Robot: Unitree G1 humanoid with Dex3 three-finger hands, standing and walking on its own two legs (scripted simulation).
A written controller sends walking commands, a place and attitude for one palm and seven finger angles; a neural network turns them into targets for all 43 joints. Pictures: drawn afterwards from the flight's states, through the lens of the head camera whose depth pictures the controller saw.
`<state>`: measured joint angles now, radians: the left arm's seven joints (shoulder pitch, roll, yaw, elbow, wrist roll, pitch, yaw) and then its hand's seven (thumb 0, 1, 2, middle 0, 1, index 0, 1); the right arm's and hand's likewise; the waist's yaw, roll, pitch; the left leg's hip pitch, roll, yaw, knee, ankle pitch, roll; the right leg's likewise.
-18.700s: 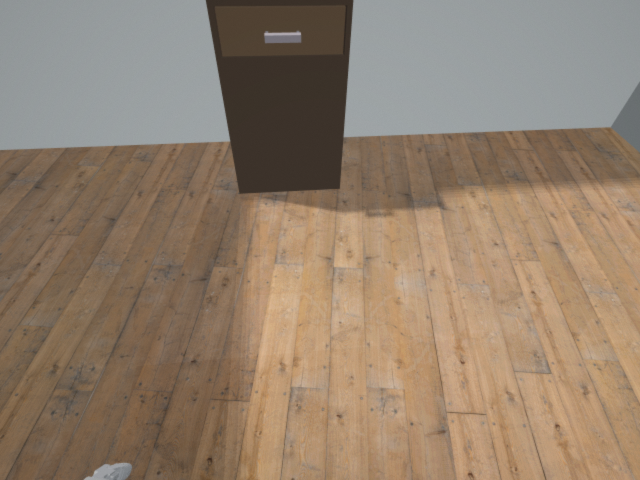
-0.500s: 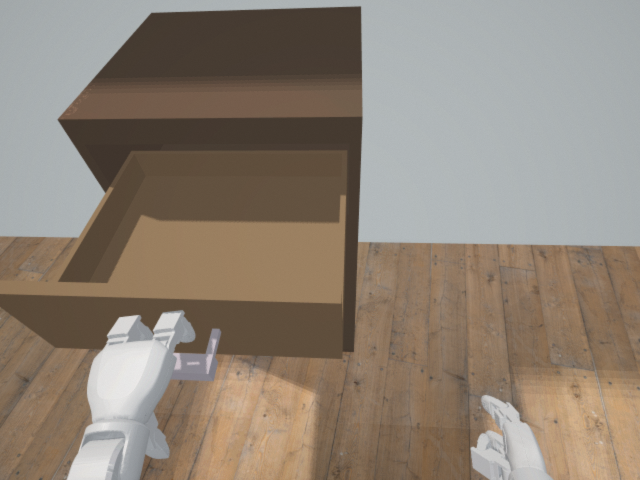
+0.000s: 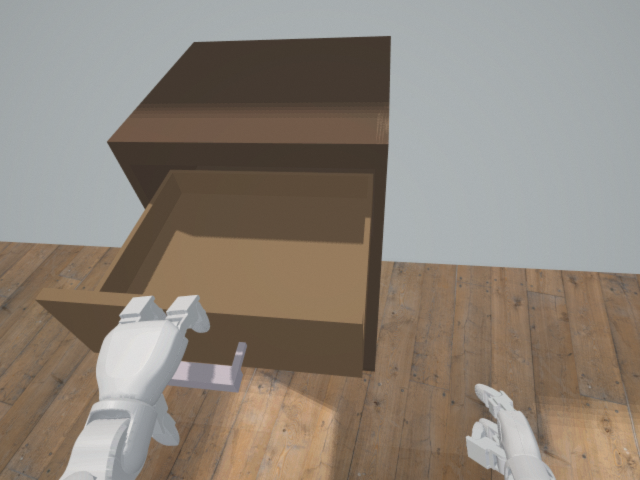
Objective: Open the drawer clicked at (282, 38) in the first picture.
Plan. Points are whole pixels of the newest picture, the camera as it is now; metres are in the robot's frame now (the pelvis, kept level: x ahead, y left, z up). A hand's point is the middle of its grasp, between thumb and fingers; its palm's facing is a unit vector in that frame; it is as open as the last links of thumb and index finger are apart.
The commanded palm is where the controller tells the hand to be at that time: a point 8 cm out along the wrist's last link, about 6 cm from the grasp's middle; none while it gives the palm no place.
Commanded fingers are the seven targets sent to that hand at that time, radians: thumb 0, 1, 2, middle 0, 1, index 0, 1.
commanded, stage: lift the hand off the handle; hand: left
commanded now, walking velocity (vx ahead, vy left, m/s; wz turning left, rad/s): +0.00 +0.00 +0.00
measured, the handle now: (199, 360) +0.26 +0.22 -0.02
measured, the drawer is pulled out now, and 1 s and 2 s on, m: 0.30 0.30 0.30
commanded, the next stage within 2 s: draw the hand back to the body in 0.56 s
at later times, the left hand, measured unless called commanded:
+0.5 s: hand (150, 317) +0.24 +0.22 +0.13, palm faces +0.07 -0.12 -0.99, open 13.8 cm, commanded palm +0.20 +0.23 +0.18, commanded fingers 0.00 -0.50 0.30 -0.30 -1.20 -0.30 -1.20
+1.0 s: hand (125, 328) +0.22 +0.24 +0.13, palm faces +0.09 -0.10 -0.99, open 13.8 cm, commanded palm +0.18 +0.24 +0.18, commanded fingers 0.00 -0.50 0.30 -0.30 -1.20 -0.30 -1.20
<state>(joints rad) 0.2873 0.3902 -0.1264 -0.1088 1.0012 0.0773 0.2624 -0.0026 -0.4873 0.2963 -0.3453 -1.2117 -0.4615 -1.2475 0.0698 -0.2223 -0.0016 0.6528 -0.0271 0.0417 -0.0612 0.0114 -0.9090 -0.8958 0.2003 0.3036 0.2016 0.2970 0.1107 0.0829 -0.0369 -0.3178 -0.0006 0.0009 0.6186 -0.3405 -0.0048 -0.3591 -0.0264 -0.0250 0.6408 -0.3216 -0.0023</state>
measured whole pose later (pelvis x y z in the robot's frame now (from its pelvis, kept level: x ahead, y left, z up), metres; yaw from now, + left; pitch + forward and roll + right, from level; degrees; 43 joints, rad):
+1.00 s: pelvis +0.01 +0.00 +0.02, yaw +0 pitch -1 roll +0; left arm 0.36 0.49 0.02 -0.42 0.86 0.12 0.04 0.00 -0.49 0.30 -0.32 -1.20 -0.32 -1.20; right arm 0.06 -0.25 0.04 0.61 0.01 0.11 -0.01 0.01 -0.91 -0.90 0.20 0.30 0.20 0.30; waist 0.11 0.11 -0.01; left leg -0.15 0.00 0.00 0.44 -0.27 0.00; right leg -0.19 -0.02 -0.03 0.45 -0.25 0.00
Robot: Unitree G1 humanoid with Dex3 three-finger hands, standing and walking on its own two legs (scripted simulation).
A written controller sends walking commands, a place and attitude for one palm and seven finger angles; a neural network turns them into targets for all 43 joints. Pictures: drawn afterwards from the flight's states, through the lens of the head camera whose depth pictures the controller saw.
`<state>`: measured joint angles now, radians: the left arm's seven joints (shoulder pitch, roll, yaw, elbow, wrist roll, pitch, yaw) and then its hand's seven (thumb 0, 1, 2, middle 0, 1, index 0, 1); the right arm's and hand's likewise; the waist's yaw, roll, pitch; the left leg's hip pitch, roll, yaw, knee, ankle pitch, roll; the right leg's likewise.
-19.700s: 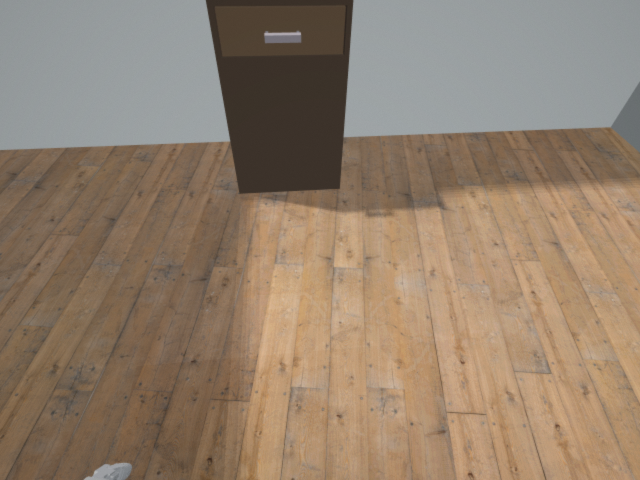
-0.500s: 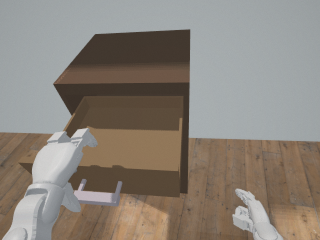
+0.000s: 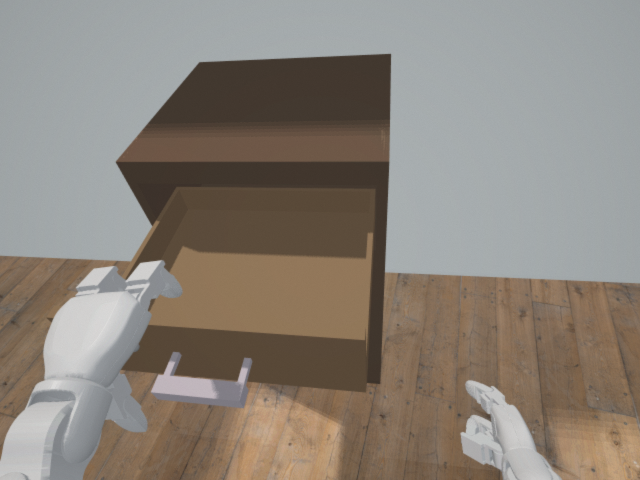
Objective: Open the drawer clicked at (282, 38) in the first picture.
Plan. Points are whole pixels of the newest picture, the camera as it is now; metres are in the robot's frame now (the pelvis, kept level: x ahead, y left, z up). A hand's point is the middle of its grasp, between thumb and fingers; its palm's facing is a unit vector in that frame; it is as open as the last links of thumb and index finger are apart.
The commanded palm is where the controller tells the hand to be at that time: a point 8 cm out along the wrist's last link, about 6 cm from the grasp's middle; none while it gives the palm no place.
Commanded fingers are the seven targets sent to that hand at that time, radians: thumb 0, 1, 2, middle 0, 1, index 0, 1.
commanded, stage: draw the hand back to the body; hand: left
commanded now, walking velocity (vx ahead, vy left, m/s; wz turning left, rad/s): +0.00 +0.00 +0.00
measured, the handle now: (205, 376) +0.25 +0.22 -0.04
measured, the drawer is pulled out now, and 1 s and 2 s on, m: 0.30 0.30 0.30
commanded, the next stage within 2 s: step back with the hand held close in 1.26 s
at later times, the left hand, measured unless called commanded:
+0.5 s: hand (146, 336) +0.21 +0.21 +0.15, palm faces +0.34 -0.86 -0.38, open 13.2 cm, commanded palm +0.16 +0.26 +0.17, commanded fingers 0.00 -0.05 0.50 -0.27 -0.91 -0.27 -0.91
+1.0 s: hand (116, 335) +0.20 +0.23 +0.16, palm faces +0.41 -0.80 -0.44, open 9.1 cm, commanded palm +0.15 +0.27 +0.17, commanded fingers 0.00 0.83 0.87 -0.20 -0.34 -0.20 -0.34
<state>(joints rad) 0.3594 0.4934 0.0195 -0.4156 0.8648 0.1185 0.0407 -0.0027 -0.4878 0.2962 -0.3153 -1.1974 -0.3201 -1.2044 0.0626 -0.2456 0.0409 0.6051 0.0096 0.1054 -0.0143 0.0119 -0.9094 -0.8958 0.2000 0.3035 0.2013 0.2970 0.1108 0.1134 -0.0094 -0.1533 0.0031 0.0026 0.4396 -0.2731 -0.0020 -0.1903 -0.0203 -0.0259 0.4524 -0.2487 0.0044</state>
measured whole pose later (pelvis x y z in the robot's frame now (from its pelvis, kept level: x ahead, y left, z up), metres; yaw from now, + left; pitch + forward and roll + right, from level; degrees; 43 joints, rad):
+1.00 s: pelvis +0.03 -0.01 +0.00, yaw +1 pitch -2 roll +0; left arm 0.56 0.32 0.29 -0.50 -0.04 -0.10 0.11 0.00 0.49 0.72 -0.24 -0.56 -0.24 -0.56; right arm 0.15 -0.21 0.01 0.63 0.01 -0.14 -0.09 0.01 -0.91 -0.90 0.20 0.30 0.20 0.30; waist 0.07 0.07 0.00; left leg -0.09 0.02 -0.03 0.43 -0.31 -0.02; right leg -0.11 -0.01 -0.06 0.43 -0.28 0.00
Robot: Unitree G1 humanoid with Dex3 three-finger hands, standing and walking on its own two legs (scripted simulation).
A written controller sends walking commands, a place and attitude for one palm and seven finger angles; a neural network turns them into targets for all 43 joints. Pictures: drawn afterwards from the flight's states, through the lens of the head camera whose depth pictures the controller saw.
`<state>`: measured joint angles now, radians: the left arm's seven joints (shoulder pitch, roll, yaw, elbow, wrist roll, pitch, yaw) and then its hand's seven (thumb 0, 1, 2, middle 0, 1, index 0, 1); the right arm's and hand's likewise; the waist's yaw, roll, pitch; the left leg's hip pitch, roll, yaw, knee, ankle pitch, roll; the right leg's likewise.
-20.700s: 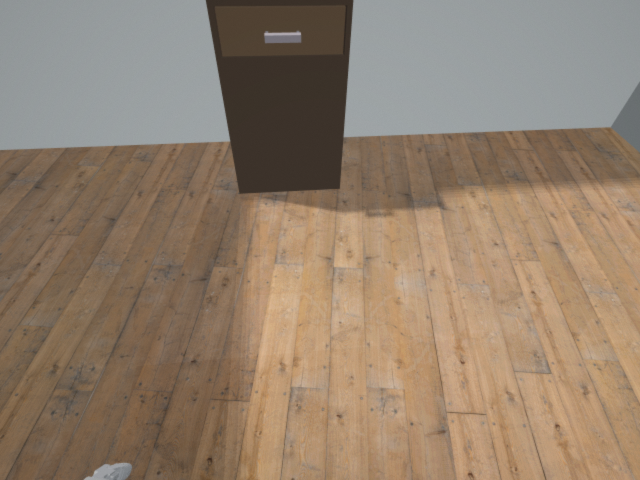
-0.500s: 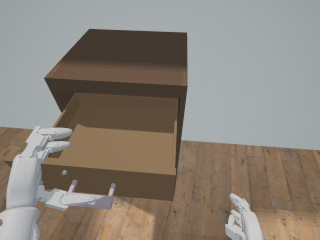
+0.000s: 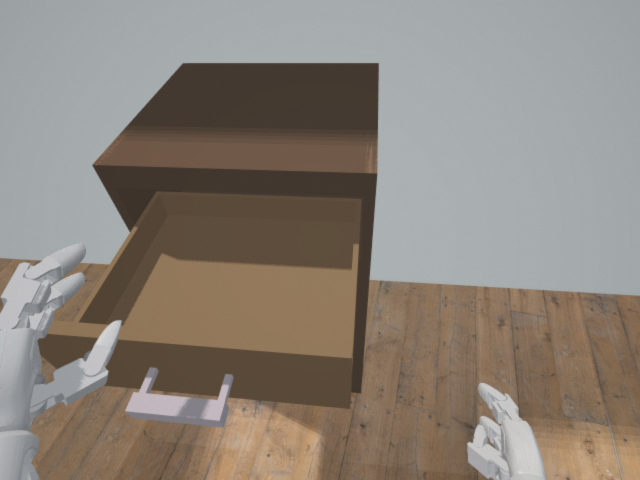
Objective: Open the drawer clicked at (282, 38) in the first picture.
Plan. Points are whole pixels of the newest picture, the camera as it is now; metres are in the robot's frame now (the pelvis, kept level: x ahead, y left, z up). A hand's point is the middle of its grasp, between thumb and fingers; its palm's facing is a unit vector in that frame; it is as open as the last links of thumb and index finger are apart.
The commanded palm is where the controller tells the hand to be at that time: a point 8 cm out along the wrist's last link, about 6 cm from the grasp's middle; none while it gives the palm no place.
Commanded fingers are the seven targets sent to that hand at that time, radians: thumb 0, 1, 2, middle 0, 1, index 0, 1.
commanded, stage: draw the hand back to the body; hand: left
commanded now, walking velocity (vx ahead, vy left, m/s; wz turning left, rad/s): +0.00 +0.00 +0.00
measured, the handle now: (183, 393) +0.23 +0.23 -0.04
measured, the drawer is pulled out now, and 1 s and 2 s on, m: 0.30 0.30 0.30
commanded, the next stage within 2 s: step back with the hand held close in 0.26 s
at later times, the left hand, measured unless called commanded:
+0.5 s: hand (71, 357) +0.17 +0.24 +0.17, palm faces +0.39 -0.79 -0.47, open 7.4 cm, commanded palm +0.10 +0.28 +0.17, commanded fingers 0.00 0.90 0.90 -0.20 -0.30 -0.20 -0.30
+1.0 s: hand (16, 450) +0.10 +0.25 +0.16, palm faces +0.37 -0.81 -0.46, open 7.4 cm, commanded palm +0.04 +0.30 +0.17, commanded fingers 0.00 0.90 0.90 -0.20 -0.30 -0.20 -0.30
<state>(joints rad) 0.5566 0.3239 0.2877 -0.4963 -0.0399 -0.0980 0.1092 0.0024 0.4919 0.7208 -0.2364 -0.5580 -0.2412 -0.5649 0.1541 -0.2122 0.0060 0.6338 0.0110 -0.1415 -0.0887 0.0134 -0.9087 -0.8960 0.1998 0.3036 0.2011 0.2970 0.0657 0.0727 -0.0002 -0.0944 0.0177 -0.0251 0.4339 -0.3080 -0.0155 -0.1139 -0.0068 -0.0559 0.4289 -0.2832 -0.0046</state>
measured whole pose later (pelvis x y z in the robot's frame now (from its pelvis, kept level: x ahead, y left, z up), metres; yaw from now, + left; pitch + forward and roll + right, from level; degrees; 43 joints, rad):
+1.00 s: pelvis -0.09 +0.01 -0.01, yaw +1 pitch +1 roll -1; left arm 0.63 0.38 0.37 -0.63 -0.04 -0.21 0.13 0.01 0.89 0.89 -0.21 -0.30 -0.21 -0.31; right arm 0.15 -0.19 0.01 0.54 0.02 -0.08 -0.08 0.01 -0.91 -0.90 0.20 0.30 0.20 0.30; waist 0.02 -0.01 0.04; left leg -0.38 -0.01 -0.04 0.59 -0.25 0.01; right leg -0.37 -0.04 -0.07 0.55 -0.20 0.01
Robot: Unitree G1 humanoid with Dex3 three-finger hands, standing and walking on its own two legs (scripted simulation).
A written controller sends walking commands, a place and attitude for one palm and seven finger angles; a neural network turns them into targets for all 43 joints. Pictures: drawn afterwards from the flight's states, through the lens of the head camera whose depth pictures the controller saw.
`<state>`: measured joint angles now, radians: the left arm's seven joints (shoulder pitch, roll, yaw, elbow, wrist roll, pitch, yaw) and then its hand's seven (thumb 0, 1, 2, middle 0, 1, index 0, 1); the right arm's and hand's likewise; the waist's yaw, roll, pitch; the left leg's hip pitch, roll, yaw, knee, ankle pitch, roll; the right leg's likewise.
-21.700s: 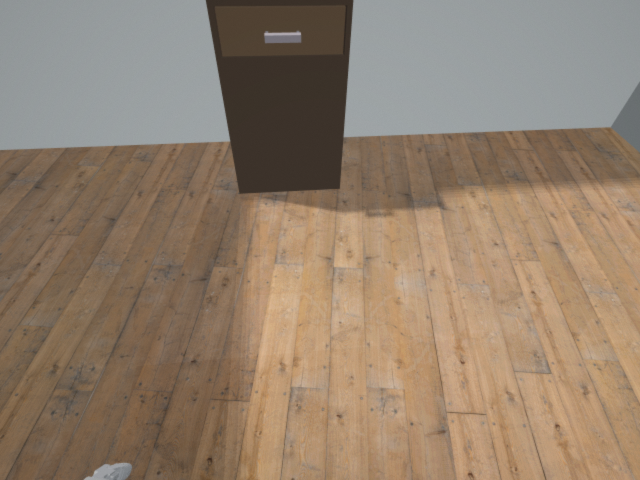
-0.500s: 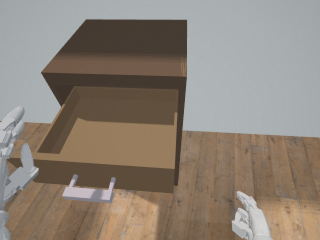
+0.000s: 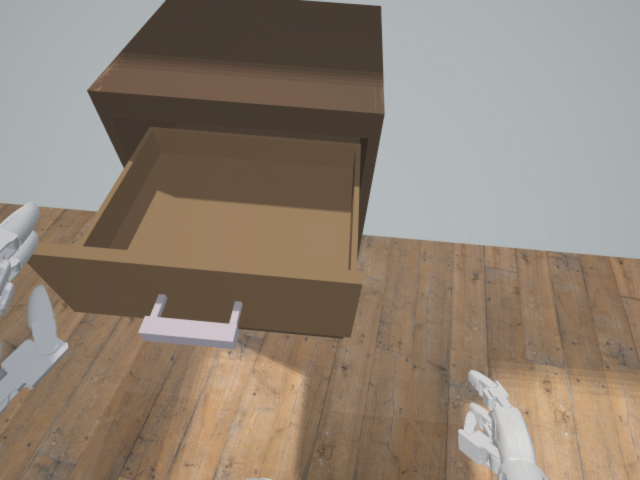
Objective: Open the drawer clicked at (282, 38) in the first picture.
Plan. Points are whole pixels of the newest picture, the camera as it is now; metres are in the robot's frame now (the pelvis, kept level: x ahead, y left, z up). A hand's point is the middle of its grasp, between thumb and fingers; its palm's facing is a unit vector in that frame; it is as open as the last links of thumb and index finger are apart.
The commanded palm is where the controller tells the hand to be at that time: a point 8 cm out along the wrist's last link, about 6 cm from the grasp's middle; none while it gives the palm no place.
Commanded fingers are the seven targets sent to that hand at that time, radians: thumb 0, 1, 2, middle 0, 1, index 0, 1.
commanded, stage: step back with the hand held close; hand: left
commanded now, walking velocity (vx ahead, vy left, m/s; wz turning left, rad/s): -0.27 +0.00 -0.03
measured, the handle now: (194, 318) +0.32 +0.20 -0.03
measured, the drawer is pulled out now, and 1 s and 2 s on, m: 0.30 0.30 0.30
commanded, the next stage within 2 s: stop stepping back and stand still in 0.68 s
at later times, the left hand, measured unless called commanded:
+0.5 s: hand (86, 424) +0.14 +0.19 +0.17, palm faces +0.19 -0.84 -0.50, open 7.4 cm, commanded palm +0.06 +0.26 +0.19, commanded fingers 0.00 0.90 0.90 -0.20 -0.30 -0.20 -0.30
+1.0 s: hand out of the picture -0.01 +0.16 +0.19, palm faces +0.33 -0.80 -0.51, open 7.4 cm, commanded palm -0.07 +0.22 +0.19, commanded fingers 0.00 0.90 0.90 -0.20 -0.30 -0.20 -0.30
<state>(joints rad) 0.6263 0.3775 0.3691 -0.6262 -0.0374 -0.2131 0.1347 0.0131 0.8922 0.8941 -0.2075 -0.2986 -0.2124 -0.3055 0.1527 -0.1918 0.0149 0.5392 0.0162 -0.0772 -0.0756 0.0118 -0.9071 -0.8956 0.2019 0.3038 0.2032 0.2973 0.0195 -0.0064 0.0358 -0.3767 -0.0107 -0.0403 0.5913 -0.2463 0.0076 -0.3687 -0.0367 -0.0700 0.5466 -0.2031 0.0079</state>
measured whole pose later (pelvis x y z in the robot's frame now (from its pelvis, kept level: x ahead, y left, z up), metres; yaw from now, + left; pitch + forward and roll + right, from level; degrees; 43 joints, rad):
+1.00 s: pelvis -0.20 -0.07 +0.01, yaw +0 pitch +0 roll +1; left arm 0.66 0.42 0.38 -0.68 -0.05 -0.19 0.13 0.01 0.89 0.89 -0.21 -0.30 -0.22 -0.31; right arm 0.16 -0.16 0.03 0.60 0.02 -0.08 -0.05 0.01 -0.91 -0.90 0.20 0.30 0.21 0.30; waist 0.00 0.00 0.04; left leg -0.44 0.01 -0.03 0.84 -0.37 -0.01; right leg -0.30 0.00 -0.09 0.53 -0.25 -0.06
